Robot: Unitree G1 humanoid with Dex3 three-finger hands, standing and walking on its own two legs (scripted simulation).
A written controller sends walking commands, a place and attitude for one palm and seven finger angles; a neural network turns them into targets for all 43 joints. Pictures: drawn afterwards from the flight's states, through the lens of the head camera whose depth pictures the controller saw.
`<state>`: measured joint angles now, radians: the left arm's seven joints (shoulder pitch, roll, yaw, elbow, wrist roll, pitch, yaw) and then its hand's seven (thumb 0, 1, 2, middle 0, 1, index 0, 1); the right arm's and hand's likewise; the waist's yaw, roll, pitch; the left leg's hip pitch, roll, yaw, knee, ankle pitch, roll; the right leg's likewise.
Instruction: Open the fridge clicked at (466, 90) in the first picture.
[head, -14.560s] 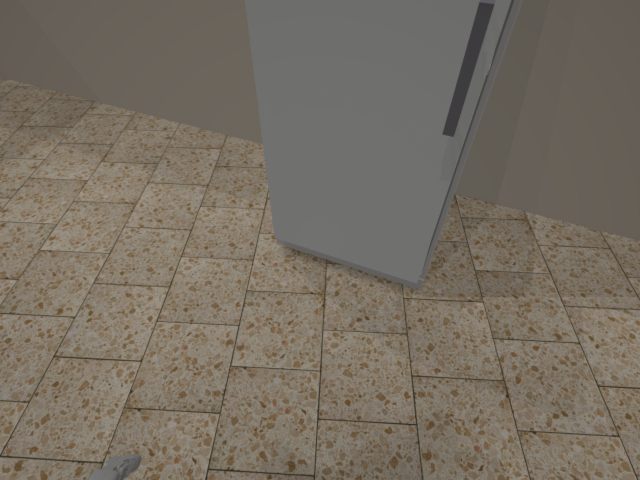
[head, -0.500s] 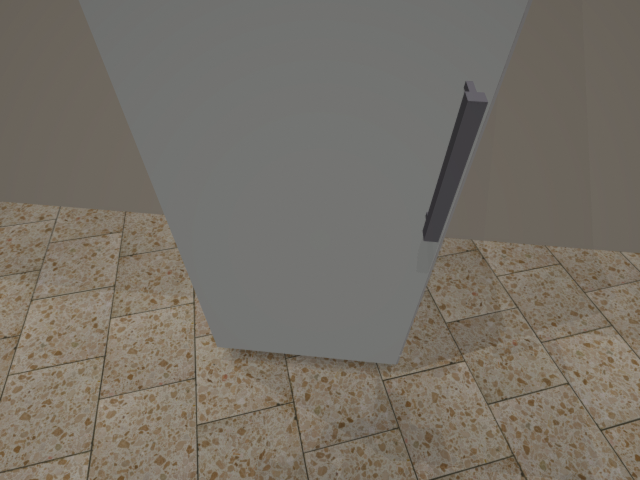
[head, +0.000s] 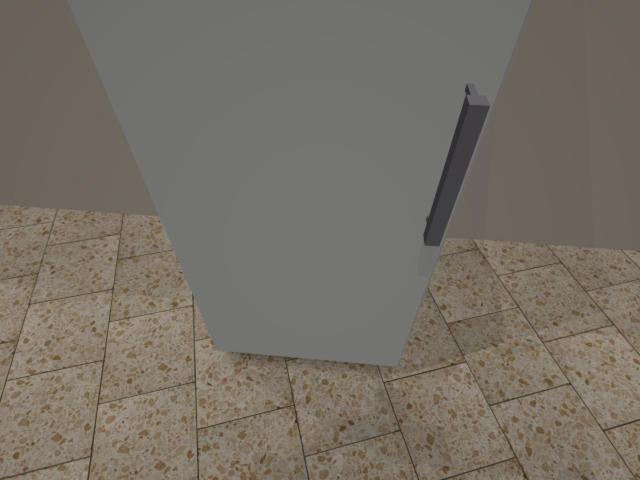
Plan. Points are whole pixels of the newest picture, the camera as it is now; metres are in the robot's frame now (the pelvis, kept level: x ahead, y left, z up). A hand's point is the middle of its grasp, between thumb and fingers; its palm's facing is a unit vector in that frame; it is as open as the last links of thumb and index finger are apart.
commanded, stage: look again from close up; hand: right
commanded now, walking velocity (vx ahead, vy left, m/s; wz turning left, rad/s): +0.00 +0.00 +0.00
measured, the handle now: (448, 173) +0.55 -0.17 +0.09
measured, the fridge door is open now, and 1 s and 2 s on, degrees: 0 0 0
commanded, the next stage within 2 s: none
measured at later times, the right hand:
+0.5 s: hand out of the picture +0.06 -0.23 -0.16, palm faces -0.02 +0.95 -0.31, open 7.4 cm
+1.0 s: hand out of the picture +0.05 -0.23 -0.16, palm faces -0.02 +0.95 -0.31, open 7.4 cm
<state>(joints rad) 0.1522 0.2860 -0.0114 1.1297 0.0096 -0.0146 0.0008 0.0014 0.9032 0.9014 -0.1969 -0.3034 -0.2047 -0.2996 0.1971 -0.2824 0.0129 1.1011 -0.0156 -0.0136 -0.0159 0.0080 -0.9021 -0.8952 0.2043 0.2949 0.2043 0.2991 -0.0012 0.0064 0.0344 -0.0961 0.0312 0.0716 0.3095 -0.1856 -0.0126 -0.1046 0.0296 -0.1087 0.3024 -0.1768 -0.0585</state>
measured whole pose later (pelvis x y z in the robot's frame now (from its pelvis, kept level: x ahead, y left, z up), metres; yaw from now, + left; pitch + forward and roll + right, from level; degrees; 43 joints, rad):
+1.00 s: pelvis +0.00 +0.00 +0.00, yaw +0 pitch -2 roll +0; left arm 0.14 0.32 -0.02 1.13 0.01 -0.02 0.00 0.00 0.90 0.90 -0.20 -0.30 -0.21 -0.30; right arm 0.17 -0.32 0.01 1.11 -0.01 -0.01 -0.01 0.01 -0.90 -0.90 0.20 0.30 0.20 0.30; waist 0.00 0.01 0.03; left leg -0.07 0.03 0.08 0.28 -0.18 -0.01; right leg -0.08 0.03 -0.10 0.27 -0.17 -0.05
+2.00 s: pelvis +0.01 +0.02 +0.00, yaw +0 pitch -1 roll +0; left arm 0.13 0.33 -0.02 1.13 0.01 -0.02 0.00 0.00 0.90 0.90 -0.20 -0.30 -0.21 -0.30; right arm 0.16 -0.33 0.01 1.11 -0.01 -0.02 0.00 0.01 -0.90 -0.90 0.21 0.30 0.21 0.30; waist 0.00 0.00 0.03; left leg -0.06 0.01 0.08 0.27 -0.18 0.01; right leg -0.07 0.01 -0.09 0.27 -0.17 -0.03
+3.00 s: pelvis +0.08 -0.03 -0.02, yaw +1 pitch -1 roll +2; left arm 0.36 0.13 -0.02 1.14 0.02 -0.05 0.05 0.00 0.90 0.90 -0.20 -0.30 -0.20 -0.30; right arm 0.39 -0.15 -0.01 1.17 -0.02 0.03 -0.03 0.01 -0.90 -0.90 0.20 0.29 0.20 0.30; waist 0.00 0.04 0.04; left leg -0.25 0.02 0.04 0.85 -0.50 -0.01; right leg -0.07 0.01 -0.17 0.50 -0.42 -0.08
